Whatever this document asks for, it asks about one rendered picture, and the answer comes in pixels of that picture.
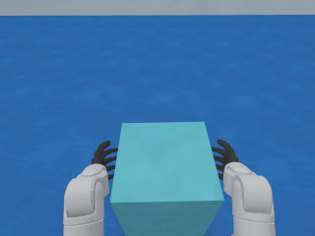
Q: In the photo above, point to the robot left hand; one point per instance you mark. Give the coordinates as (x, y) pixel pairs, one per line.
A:
(100, 154)

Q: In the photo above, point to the left robot forearm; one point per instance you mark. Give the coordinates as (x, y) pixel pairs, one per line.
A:
(83, 211)

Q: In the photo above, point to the right robot forearm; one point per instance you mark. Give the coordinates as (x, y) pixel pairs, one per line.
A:
(252, 201)

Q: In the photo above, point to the robot right hand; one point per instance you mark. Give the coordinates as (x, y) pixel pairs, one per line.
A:
(228, 156)

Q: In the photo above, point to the carton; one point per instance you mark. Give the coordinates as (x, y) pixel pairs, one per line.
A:
(165, 180)

